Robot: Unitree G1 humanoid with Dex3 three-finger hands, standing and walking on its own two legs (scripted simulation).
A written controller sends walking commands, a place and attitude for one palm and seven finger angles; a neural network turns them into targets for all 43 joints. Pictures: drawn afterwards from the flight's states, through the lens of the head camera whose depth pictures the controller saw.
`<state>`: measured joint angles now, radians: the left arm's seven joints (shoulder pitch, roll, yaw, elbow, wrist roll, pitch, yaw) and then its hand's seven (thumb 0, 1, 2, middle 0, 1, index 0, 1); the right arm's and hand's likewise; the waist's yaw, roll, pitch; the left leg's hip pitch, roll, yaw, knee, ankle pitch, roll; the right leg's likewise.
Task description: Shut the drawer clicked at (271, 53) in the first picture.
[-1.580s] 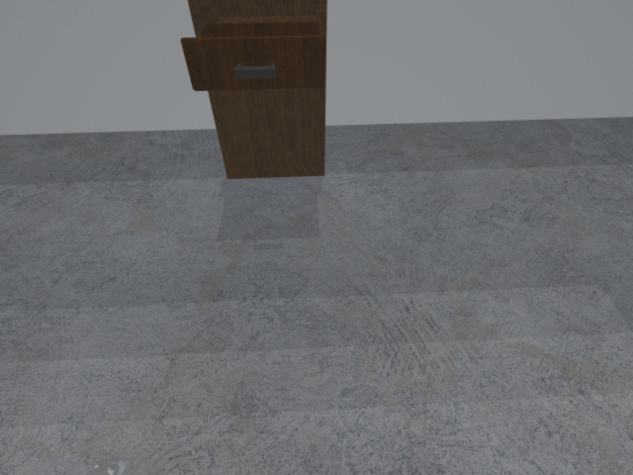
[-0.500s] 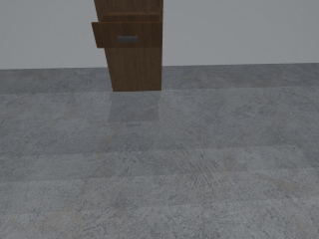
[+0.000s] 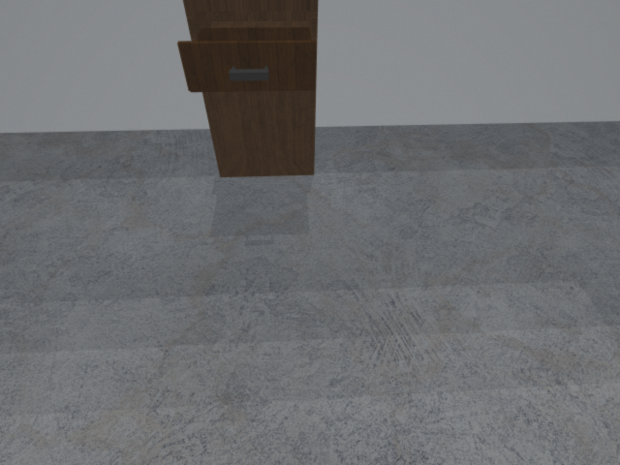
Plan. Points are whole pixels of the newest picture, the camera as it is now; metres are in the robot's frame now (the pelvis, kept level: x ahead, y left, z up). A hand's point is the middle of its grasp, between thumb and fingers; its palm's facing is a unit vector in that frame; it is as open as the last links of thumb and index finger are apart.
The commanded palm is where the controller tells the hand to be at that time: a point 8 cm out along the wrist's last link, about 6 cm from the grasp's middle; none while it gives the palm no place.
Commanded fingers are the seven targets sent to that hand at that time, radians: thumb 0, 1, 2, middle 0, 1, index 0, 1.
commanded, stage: walk to a spot facing it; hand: left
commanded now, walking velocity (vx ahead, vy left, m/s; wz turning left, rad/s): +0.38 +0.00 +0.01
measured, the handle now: (249, 71) +1.28 +0.27 -0.07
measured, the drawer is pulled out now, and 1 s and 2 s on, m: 0.30 0.30 0.30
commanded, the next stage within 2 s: turn to face it in 1.54 s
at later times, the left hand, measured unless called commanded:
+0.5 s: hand out of the picture +0.15 +0.20 -0.18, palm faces -0.04 -0.99 -0.16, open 7.3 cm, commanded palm none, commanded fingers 0.00 0.90 0.90 -0.20 -0.30 -0.20 -0.30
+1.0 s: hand (228, 367) +0.32 +0.17 -0.19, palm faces +0.09 -0.98 -0.15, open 7.2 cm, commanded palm none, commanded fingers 0.00 0.90 0.90 -0.20 -0.30 -0.20 -0.30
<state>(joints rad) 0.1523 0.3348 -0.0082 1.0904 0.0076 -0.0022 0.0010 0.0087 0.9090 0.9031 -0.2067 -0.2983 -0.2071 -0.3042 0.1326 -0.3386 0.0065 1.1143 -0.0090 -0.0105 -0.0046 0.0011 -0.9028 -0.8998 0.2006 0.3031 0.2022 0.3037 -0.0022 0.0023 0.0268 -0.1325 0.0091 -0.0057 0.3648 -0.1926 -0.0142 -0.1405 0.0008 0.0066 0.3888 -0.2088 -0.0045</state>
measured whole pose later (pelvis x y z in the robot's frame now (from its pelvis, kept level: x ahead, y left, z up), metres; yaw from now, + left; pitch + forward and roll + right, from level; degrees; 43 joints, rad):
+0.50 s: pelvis +0.12 +0.02 -0.01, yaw -2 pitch +0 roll +0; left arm 0.25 0.18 0.04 1.07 0.02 0.01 -0.02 0.02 0.93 0.90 -0.20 -0.30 -0.20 -0.30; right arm 0.53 -0.10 0.00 1.19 -0.02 -0.08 -0.03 0.00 -0.90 -0.90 0.20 0.30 0.20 0.30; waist -0.04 -0.02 0.05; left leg 0.04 0.02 0.07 0.33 -0.37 0.01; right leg -0.54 -0.08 -0.09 0.96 -0.31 -0.01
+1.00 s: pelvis +0.33 -0.01 -0.01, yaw +1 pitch -1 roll -3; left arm 0.33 0.19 0.05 1.09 0.03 -0.06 0.00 0.00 0.94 0.90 -0.20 -0.30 -0.21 -0.30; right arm 0.16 -0.18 -0.06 0.99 -0.02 -0.04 0.02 0.00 -0.91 -0.90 0.19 0.30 0.19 0.30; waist 0.01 -0.01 0.01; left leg -0.46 0.12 0.11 0.72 -0.25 0.00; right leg -0.11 -0.02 -0.21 0.46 -0.32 0.00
